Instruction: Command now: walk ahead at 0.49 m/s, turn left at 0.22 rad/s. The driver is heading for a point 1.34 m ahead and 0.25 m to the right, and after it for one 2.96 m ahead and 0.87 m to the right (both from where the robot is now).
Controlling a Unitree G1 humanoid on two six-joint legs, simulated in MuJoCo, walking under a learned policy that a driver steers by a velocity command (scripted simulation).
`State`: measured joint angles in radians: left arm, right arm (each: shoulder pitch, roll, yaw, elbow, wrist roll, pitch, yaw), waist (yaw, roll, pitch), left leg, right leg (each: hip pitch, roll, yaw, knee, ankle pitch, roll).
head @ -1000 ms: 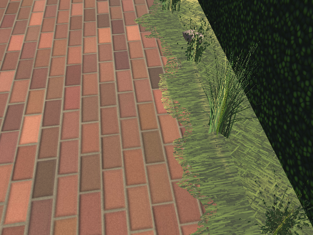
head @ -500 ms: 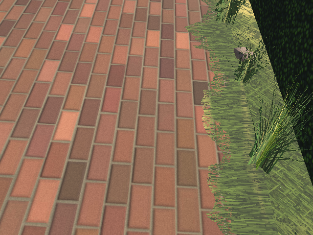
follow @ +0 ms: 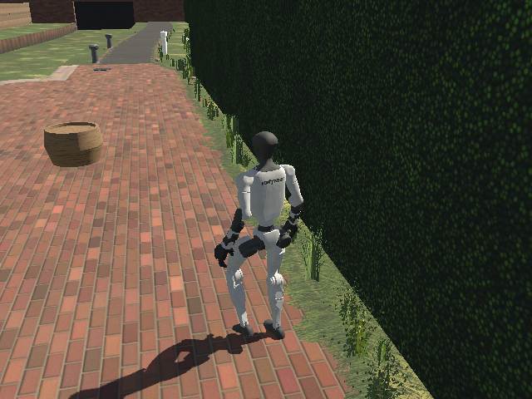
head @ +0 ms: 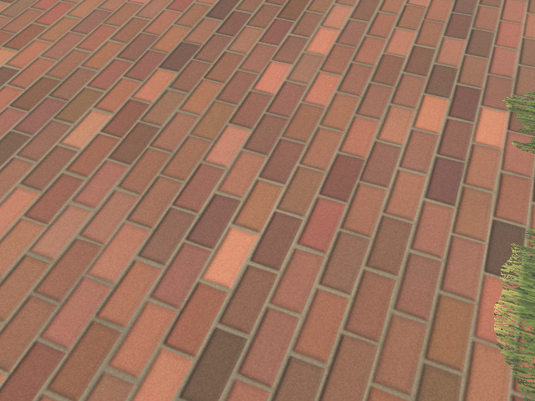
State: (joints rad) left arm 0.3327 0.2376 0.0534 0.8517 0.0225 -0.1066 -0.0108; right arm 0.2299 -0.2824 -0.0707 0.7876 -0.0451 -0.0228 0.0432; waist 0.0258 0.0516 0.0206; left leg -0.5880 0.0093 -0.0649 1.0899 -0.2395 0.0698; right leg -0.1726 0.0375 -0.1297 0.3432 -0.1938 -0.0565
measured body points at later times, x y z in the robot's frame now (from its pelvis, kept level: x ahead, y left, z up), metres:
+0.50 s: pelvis +0.26 +0.03 +0.00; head +0.28 +0.04 +0.45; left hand +0.40 +0.28 -0.13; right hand +0.25 -0.24 -0.12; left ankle +0.24 +0.11 -0.74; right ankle +0.28 -0.12 -0.66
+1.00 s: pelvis +0.50 -0.10 +0.00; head +0.52 -0.12 +0.45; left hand +0.66 +0.12 -0.13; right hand +0.48 -0.37 -0.14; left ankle +0.60 +0.04 -0.66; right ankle +0.48 -0.13 -0.74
